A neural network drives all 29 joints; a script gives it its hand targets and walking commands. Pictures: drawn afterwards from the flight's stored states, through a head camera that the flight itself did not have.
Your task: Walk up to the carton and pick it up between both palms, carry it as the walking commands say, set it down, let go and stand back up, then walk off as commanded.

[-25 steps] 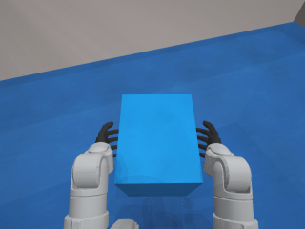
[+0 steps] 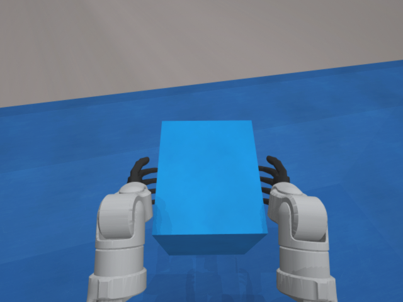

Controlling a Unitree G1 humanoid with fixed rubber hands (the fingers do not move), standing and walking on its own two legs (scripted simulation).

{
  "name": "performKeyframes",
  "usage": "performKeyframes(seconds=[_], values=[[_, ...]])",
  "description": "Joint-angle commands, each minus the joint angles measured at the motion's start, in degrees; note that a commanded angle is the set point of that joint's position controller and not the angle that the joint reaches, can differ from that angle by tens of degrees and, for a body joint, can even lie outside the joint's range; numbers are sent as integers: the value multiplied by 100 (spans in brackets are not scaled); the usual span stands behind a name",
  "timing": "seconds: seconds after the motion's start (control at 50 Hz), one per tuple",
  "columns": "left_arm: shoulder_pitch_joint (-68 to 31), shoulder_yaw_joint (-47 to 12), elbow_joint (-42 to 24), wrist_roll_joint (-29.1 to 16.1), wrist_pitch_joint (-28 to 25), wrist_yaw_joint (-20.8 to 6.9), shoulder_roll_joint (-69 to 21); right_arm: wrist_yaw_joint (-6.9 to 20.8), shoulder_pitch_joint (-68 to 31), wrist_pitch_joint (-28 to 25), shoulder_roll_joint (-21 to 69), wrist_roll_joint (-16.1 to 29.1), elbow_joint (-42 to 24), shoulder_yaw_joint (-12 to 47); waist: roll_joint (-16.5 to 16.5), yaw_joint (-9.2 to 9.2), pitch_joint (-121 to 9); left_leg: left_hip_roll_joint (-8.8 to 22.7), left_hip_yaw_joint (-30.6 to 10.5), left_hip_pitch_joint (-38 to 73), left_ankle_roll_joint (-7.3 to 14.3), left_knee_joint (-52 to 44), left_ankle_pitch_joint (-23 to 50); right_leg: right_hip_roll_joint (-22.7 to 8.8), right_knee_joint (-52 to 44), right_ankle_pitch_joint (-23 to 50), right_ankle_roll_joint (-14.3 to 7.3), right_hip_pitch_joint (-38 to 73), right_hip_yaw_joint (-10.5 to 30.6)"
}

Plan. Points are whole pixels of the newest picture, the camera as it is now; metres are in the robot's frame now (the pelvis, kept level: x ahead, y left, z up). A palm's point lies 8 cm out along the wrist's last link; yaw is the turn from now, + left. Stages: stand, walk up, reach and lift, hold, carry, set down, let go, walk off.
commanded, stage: carry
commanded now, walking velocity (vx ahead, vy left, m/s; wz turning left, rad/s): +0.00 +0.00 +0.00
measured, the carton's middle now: (206, 193) +0.34 +0.01 +0.02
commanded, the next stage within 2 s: none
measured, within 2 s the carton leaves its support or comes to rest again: neither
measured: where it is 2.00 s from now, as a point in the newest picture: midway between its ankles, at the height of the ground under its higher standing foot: outside the picture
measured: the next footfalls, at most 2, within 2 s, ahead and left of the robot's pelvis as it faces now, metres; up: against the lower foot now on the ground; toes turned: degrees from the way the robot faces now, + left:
right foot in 0.32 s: -0.06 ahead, -0.05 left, +0.00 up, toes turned -6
left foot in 0.50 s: +0.04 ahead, +0.14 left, +0.00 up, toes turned -1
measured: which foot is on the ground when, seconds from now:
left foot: down 0.00-0.40, up 0.42-0.48, down 0.50-1.00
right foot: up 0.00-0.30, down 0.32-1.00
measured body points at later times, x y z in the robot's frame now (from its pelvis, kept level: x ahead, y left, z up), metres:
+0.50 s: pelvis -0.06 +0.08 +0.00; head -0.09 +0.09 +0.45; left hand +0.24 +0.21 +0.10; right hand +0.23 -0.06 +0.11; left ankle +0.01 +0.14 -0.72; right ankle -0.10 -0.05 -0.72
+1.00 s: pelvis -0.13 +0.10 +0.00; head -0.15 +0.10 +0.45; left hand +0.17 +0.24 +0.09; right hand +0.18 -0.02 +0.10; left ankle +0.00 +0.14 -0.72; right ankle -0.10 -0.03 -0.72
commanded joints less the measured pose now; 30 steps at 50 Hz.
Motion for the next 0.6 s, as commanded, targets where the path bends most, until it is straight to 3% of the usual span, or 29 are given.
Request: performKeyframes(seconds=[0.0,0.02,0.04,0.06,0.08,0.1,0.12,0.14,0.16,0.2,0.22,0.24,0.26,0.28,0.3,0.32,0.34,0.36,0.38,0.4,0.42,0.44,0.46,0.48,0.5,0.52,0.54,0.56,0.58], values=[[-3132,-3958,-190,-2505,-112,-2100,-5887,2093,-2506,79,5898,2450,-63,3683,320,-177,-1734,1648,-2085,1475,-423,-2425,-409,283,949,-491,-79,-380,417],[-3583,-4064,-637,-2593,-140,-2059,-5879,2102,-2700,45,6058,2560,-115,3701,685,-149,-1826,1517,-1817,1610,-414,-2297,-17,327,969,-448,-106,-332,469],[-3666,-4160,-455,-2656,-133,-2084,-6049,2120,-2704,32,5894,2493,-111,3561,909,-146,-1798,1371,-1684,1599,-664,-2327,-174,409,979,-441,-22,-330,455],[-3550,-4159,-549,-2620,-129,-2008,-6005,2126,-2638,51,5935,2529,-142,3565,767,-178,-1960,1421,-1459,1981,-544,-2170,481,469,852,-213,-9,-416,387],[-3447,-4140,-508,-2610,-100,-1990,-6181,2108,-2912,56,5846,2585,-402,3541,1030,-148,-2187,1429,-1407,2027,-443,-2110,910,384,796,-343,-98,-294,465],[-3291,-4114,-559,-2495,-137,-1929,-6086,2177,-2709,64,5848,2638,-272,3544,1335,-124,-2471,1244,-1234,2288,-628,-2119,739,518,1028,-343,-95,-235,437],[-3758,-4211,-936,-2613,-117,-1912,-6072,2177,-2593,132,6051,2614,-53,3523,1050,-159,-2409,1277,-1361,2125,-356,-2127,736,549,840,-503,-115,-166,316],[-3359,-4105,-433,-2434,-92,-1907,-6058,2150,-3005,113,5834,2582,-235,3523,982,-178,-2594,1311,-1404,2444,-240,-2127,346,570,533,-532,-143,-116,285],[-3831,-4227,-688,-2626,-114,-1928,-6216,2170,-2854,87,5925,2579,-259,3485,907,-161,-2540,1436,-1446,2328,-505,-2314,238,589,521,-601,-137,-149,325],[-3348,-4095,-570,-2490,-63,-1902,-5958,2169,-2822,119,5870,2556,-253,3597,794,-127,-2369,1361,-1552,2056,-882,-2801,121,721,28,-697,-307,301,145],[-3141,-4046,-398,-2465,-66,-1898,-6009,2189,-2932,114,5769,2558,-439,3539,1067,-124,-2546,1265,-1372,2333,-1113,-2906,444,898,-351,-687,-348,458,-156],[-2864,-3920,-29,-2384,-40,-1953,-5945,2134,-2955,112,5769,2481,-356,3594,744,-110,-2674,1408,-1420,2600,-1250,-2840,995,802,-1113,-623,-429,684,-148],[-2466,-3789,69,-2281,-42,-1982,-5860,2074,-2614,146,5782,2364,-188,3683,687,-84,-2968,1198,-961,2751,-1575,-2799,1185,853,-1795,-698,-497,1244,-530],[-2902,-3893,-89,-2419,-88,-1969,-5865,2088,-2741,140,5885,2431,-90,3688,501,-41,-2808,954,-568,2481,-1592,-2747,852,701,-2226,-336,-469,1548,-567],[-2689,-3824,-43,-2336,-191,-1993,-5888,2134,-2902,97,5909,2410,-201,3747,382,38,-2769,576,-303,1799,-2024,-2540,978,445,-2209,-339,-649,2367,-402],[-3003,-3959,-361,-2503,-245,-2027,-5969,2080,-2707,48,5961,2310,-214,3700,-432,20,-2696,496,-60,1227,-2039,-1875,1676,-314,-2115,-7,-742,2654,412],[-2889,-3744,-204,-2223,-368,-2051,-6141,2124,-3111,-37,5963,2368,-505,3823,-1051,50,-2440,6,79,1037,-2264,-806,1349,-761,-2283,-321,-993,2234,834],[-2821,-3869,-590,-2418,-369,-2013,-6185,2157,-3282,36,6035,2820,-824,4210,-2107,-35,-2213,461,-682,1022,-1589,837,86,-1423,-1914,375,-1208,1300,1643],[-2935,-3821,-797,-2477,-339,-2019,-6111,2135,-3778,42,5977,2924,-1173,4256,-2069,-102,-2146,470,-814,1164,-1068,1653,-631,-1402,-1924,662,-1255,550,1340],[-3183,-3936,-930,-2583,-251,-2019,-6209,2170,-3292,118,5987,2843,-831,4140,-1354,-142,-1729,567,-892,1168,-737,1482,-802,-1200,-1835,367,-1028,71,893],[-2834,-3895,-509,-2491,-173,-2009,-6139,2140,-2737,178,5966,2728,-393,3992,-1493,-232,-1521,756,-1186,1236,-531,633,-809,-852,-1352,470,-678,29,330],[-2926,-3816,-25,-2442,-112,-2052,-6338,2141,-3040,164,5845,2604,-417,3910,-943,-300,-1543,586,-817,1482,-351,-513,-165,-389,-934,-445,-363,-67,-177],[-3056,-3761,-76,-2437,-124,-2026,-5932,2089,-2818,148,5760,2444,50,3698,180,-186,-1465,907,-1309,996,-279,-1350,1053,154,-276,-592,-230,405,-346],[-2602,-3243,900,-1941,-237,-2088,-5519,2104,-2300,16,5240,1840,988,3065,995,-106,-1395,1379,-1924,1101,-202,-1485,2002,206,80,-316,-98,194,69],[-3272,-3764,-184,-2364,-207,-2067,-5695,2209,-2545,105,5566,2399,271,3547,1486,-87,-1262,1343,-1620,1199,-211,-1590,1392,202,-48,-438,-158,-80,226],[-3115,-3634,80,-2360,-133,-2078,-5770,2225,-2476,170,5642,2450,622,3470,1123,-84,-1078,1333,-1386,1208,-143,-1499,1125,126,-333,-223,-152,-235,286],[-3528,-3482,563,-2222,-207,-2130,-5658,2271,-2513,51,5548,2148,1297,2982,1183,-144,-1028,1357,-1848,929,-240,-1911,617,222,-173,-352,-65,6,171],[-3956,-3953,-115,-2565,-147,-2107,-5806,2265,-2982,78,5774,2508,701,3232,1275,-186,-1081,1362,-2168,758,-275,-2201,316,310,-18,-536,-56,179,179],[-3892,-3986,-96,-2656,-93,-2158,-5926,2240,-2667,104,5911,2413,808,3224,1040,-189,-1358,1254,-2000,895,-361,-2214,480,378,93,-680,-97,331,228]])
